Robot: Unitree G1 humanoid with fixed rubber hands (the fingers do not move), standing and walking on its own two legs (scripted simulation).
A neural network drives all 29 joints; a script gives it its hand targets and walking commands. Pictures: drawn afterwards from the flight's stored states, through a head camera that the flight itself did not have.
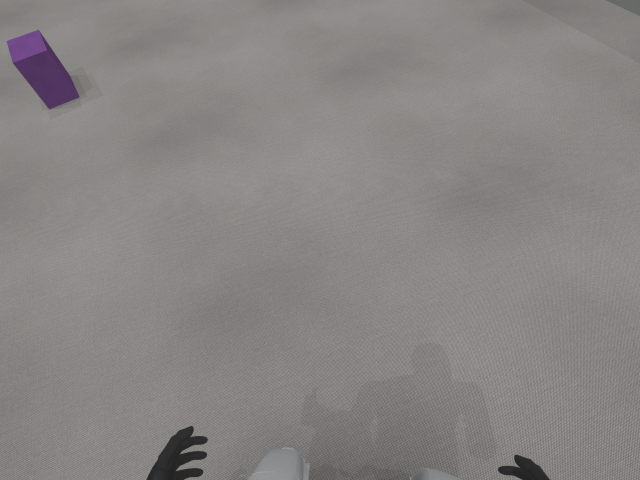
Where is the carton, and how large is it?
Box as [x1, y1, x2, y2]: [7, 30, 78, 108]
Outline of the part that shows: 8,40 7,44 13,63 49,108 78,97 69,75 38,30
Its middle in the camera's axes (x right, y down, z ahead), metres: -1.55 -0.94 +2.17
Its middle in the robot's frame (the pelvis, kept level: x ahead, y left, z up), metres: +2.10 +1.67 -0.62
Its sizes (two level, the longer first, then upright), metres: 0.282 0.173 0.280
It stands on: the floor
